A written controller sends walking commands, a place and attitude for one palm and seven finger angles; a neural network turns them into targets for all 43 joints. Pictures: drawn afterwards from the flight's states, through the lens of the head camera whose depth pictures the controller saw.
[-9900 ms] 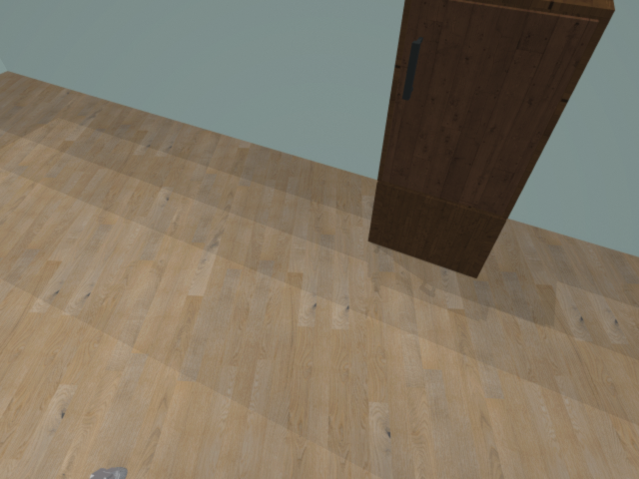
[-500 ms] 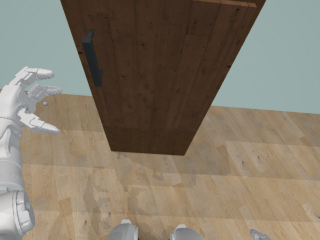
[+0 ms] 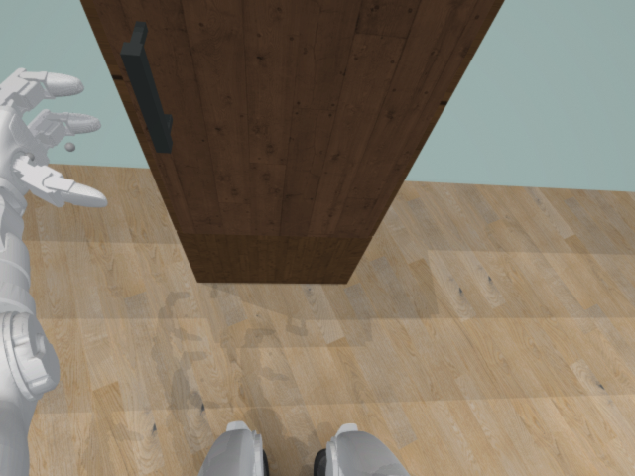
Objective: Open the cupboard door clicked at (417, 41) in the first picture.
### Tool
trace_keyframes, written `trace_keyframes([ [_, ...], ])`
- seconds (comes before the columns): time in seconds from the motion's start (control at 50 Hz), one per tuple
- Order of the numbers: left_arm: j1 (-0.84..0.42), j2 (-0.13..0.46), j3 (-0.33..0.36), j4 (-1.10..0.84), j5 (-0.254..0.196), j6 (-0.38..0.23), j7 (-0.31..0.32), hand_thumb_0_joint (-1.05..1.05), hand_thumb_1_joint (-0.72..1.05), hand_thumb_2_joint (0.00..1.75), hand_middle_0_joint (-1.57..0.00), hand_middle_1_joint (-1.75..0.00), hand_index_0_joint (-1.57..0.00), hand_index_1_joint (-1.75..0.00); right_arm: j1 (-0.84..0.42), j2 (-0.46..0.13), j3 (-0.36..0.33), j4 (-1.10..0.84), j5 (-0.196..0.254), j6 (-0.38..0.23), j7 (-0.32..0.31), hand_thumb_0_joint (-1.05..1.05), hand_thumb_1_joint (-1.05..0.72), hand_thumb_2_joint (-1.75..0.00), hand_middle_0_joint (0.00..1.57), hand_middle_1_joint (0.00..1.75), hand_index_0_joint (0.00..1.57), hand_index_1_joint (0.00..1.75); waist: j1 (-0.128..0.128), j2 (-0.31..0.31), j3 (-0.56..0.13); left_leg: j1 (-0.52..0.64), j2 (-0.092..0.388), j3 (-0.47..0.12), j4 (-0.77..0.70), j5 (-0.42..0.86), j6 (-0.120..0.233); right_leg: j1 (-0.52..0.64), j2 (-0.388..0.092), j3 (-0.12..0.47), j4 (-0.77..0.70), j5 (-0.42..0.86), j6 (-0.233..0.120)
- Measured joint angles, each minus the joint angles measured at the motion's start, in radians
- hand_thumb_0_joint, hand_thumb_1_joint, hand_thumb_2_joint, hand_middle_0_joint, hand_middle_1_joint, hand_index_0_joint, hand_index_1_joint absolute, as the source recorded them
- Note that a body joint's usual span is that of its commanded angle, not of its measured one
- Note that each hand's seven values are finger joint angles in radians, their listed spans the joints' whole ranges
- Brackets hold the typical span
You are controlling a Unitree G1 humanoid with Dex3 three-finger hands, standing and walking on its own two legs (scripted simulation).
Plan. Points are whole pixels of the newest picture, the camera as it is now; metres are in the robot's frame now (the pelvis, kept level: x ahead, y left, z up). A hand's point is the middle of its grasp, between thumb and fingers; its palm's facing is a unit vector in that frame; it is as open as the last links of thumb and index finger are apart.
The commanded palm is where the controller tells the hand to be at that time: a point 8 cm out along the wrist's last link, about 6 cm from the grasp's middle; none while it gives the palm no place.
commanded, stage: move the hooked fingers beside the handle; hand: left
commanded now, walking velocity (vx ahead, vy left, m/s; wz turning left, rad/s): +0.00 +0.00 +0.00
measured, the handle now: (153, 93) +0.57 +0.18 +0.08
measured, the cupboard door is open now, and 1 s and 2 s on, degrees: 0 0 0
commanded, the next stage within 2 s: slide the fingers in behind the handle in 0.94 s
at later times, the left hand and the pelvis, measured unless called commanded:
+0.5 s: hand (78, 134) +0.51 +0.26 +0.07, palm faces +0.00 -1.00 -0.02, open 14.0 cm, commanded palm +0.49 +0.30 +0.08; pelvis +0.01 -0.01 +0.00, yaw -1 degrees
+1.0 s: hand (70, 136) +0.51 +0.27 +0.07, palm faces -0.01 -1.00 -0.02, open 14.0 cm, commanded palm +0.49 +0.30 +0.07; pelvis +0.01 -0.01 -0.01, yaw -1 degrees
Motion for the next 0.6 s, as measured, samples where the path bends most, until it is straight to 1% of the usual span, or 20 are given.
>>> trace_keyframes([
  [0.1, -0.040, 0.015, 0.017, 0.009, 0.014, 0.002, 0.012, -0.01, -0.50, 0.30, -0.30, -1.20, -0.30, -1.20, 0.012, -0.001, 0.000, 0.000, -0.008, 0.013, 0.005, 0.01, -0.90, -0.89, 0.20, 0.30, 0.21, 0.30, -0.016, 0.005, 0.001, -0.021, 0.005, 0.001, 0.007, -0.003, 0.000, -0.021, 0.005, 0.002, 0.002, 0.001, 0.000],
  [0.18, -0.078, 0.046, 0.023, 0.055, 0.034, 0.019, 0.022, -0.01, -0.50, 0.30, -0.30, -1.20, -0.30, -1.20, 0.023, -0.002, 0.008, -0.006, -0.009, 0.024, 0.007, 0.01, -0.90, -0.89, 0.20, 0.30, 0.21, 0.30, -0.031, 0.009, 0.002, -0.036, 0.010, 0.002, 0.013, -0.008, 0.000, -0.035, 0.010, 0.003, 0.006, -0.001, -0.001],
  [0.24, -0.072, 0.060, 0.041, 0.041, 0.043, 0.020, 0.025, -0.01, -0.50, 0.30, -0.30, -1.20, -0.30, -1.20, 0.033, -0.001, 0.007, -0.014, -0.014, 0.031, 0.010, 0.01, -0.90, -0.89, 0.20, 0.30, 0.21, 0.30, -0.038, 0.012, 0.002, -0.045, 0.014, 0.004, 0.017, -0.011, -0.002, -0.046, 0.013, 0.006, 0.008, -0.002, -0.002],
  [0.3, -0.041, 0.055, 0.048, 0.008, 0.031, 0.012, 0.018, -0.01, -0.50, 0.30, -0.30, -1.20, -0.30, -1.20, 0.045, 0.004, 0.001, -0.015, -0.014, 0.040, 0.016, 0.01, -0.90, -0.89, 0.20, 0.30, 0.21, 0.30, -0.033, 0.014, 0.000, -0.040, 0.018, 0.009, 0.011, -0.013, -0.003, -0.043, 0.017, 0.012, 0.002, -0.001, -0.002],
  [0.36, -0.022, 0.045, 0.054, 0.004, 0.021, 0.017, 0.007, -0.01, -0.50, 0.30, -0.30, -1.20, -0.30, -1.20, 0.050, 0.008, 0.002, -0.013, -0.011, 0.049, 0.020, 0.01, -0.90, -0.89, 0.20, 0.30, 0.21, 0.30, -0.027, 0.012, -0.001, -0.029, 0.019, 0.011, 0.004, -0.014, -0.004, -0.033, 0.019, 0.014, -0.005, -0.001, -0.003],
  [0.44, -0.010, 0.047, 0.058, 0.016, 0.028, 0.023, 0.008, -0.01, -0.50, 0.30, -0.30, -1.20, -0.30, -1.20, 0.045, 0.009, 0.005, -0.016, -0.007, 0.049, 0.018, 0.01, -0.90, -0.89, 0.20, 0.30, 0.21, 0.30, -0.026, 0.009, -0.001, -0.023, 0.020, 0.006, 0.004, -0.017, -0.005, -0.026, 0.021, 0.010, -0.007, -0.004, -0.005],
  [0.52, -0.002, 0.046, 0.064, -0.005, 0.027, 0.007, 0.012, -0.01, -0.50, 0.30, -0.30, -1.20, -0.30, -1.20, 0.030, 0.009, 0.001, -0.014, -0.009, 0.044, 0.018, 0.01, -0.90, -0.89, 0.20, 0.30, 0.21, 0.30, -0.024, 0.006, -0.001, -0.025, 0.021, -0.001, 0.009, -0.019, -0.009, -0.024, 0.022, 0.004, -0.006, -0.006, -0.008],
  [0.6, -0.009, 0.039, 0.037, -0.007, 0.012, 0.003, 0.001, -0.01, -0.50, 0.30, -0.30, -1.20, -0.30, -1.20, 0.016, 0.007, -0.003, -0.012, -0.005, 0.048, 0.018, 0.01, -0.90, -0.89, 0.20, 0.30, 0.21, 0.30, -0.014, 0.005, -0.005, -0.019, 0.019, -0.006, 0.008, -0.020, -0.010, -0.015, 0.021, -0.002, -0.010, -0.008, -0.009],
])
